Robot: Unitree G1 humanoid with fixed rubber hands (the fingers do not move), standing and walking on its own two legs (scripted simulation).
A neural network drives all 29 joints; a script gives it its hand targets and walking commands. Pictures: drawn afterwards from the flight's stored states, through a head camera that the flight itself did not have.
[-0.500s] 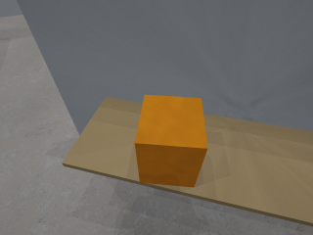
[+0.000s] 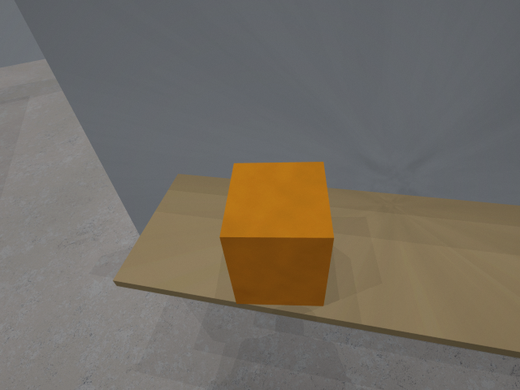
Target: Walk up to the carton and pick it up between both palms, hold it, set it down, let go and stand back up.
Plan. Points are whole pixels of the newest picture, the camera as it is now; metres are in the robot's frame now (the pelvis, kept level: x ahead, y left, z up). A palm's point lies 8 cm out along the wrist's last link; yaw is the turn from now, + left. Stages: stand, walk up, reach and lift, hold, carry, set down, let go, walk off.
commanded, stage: walk up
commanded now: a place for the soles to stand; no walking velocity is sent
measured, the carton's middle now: (278, 234) +0.48 +0.02 -0.08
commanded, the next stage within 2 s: stand in 0.24 s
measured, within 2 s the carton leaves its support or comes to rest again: neither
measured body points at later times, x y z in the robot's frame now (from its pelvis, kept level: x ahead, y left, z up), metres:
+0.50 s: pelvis +0.03 +0.00 +0.01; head +0.01 -0.01 +0.46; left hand +0.07 +0.23 -0.14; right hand +0.04 -0.24 -0.15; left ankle +0.02 +0.12 -0.73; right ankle +0.06 -0.11 -0.73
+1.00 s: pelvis +0.05 +0.00 +0.01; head +0.06 +0.00 +0.46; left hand +0.11 +0.24 -0.14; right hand +0.06 -0.24 -0.15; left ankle +0.02 +0.12 -0.73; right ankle +0.06 -0.11 -0.73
